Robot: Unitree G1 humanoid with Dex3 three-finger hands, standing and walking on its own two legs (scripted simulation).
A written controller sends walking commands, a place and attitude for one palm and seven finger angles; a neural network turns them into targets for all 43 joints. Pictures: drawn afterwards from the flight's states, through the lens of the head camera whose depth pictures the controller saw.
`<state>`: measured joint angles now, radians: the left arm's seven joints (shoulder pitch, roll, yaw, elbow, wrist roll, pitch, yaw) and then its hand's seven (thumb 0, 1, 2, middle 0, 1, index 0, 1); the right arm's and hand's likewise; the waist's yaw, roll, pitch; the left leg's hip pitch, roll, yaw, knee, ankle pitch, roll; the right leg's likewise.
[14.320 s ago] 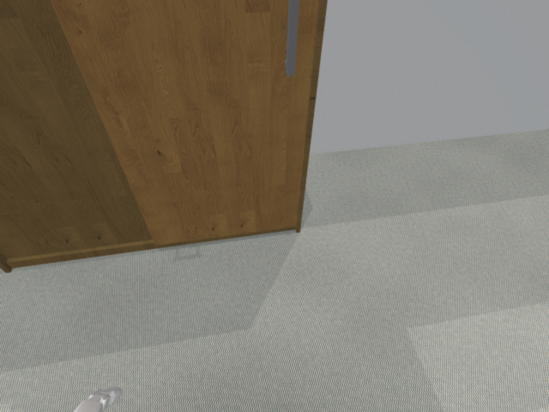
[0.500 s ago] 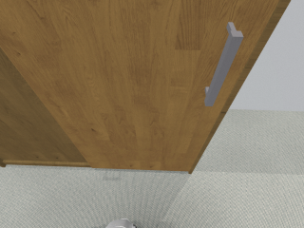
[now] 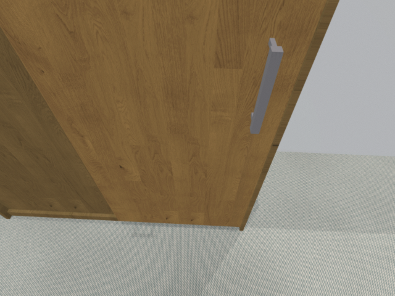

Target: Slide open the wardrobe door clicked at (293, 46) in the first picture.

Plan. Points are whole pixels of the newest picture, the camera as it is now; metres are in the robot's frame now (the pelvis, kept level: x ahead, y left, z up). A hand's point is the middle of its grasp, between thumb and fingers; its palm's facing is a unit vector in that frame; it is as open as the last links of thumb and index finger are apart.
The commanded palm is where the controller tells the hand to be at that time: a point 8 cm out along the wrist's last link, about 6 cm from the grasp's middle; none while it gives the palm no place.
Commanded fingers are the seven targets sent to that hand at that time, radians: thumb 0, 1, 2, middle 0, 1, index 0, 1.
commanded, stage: come to a stop and stand still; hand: right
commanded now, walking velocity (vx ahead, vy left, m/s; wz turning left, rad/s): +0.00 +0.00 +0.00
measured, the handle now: (262, 90) +0.52 -0.11 +0.15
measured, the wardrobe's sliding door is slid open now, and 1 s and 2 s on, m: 0.00 0.00 0.00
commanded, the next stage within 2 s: look again from close up in 0.58 s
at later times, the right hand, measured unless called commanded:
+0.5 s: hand out of the picture -0.09 -0.12 -0.18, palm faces +0.06 +0.99 -0.12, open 7.4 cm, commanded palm none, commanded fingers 0.00 -0.90 -0.90 0.20 0.30 0.20 0.30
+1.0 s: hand out of the picture +0.00 -0.18 -0.17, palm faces +0.02 +0.97 -0.23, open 7.4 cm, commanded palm none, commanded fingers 0.00 -0.90 -0.90 0.20 0.30 0.20 0.30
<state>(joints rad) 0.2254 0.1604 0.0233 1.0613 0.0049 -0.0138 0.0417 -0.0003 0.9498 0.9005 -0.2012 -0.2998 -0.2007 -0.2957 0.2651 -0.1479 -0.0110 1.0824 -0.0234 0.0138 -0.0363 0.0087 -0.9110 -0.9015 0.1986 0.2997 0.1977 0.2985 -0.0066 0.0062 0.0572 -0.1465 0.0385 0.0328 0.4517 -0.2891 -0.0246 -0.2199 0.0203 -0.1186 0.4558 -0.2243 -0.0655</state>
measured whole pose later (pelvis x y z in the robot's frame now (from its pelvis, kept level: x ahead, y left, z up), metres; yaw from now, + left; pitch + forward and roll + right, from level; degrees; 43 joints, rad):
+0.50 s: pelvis -0.04 +0.02 +0.00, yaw -1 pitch -1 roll +0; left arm 0.37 0.08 0.00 1.15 0.01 0.01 0.03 0.00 0.91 0.90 -0.20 -0.30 -0.20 -0.30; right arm 0.39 -0.10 0.00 1.12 -0.02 0.00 -0.04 0.01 -0.91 -0.90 0.20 0.30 0.20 0.30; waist 0.00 0.02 0.02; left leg -0.20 0.01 0.06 0.45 -0.23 0.01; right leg -0.27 -0.01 -0.09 0.43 -0.15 -0.04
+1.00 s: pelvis -0.03 +0.00 +0.00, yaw +0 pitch -1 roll +0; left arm 0.32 0.17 0.00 1.05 0.02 -0.01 0.02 0.02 0.93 0.90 -0.20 -0.30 -0.20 -0.30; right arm 0.32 -0.16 0.00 1.03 -0.03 -0.03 -0.05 0.01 -0.91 -0.90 0.20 0.30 0.20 0.30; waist 0.01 -0.03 -0.03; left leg -0.22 0.03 0.03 0.52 -0.29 -0.01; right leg -0.28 0.02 -0.10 0.51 -0.21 -0.07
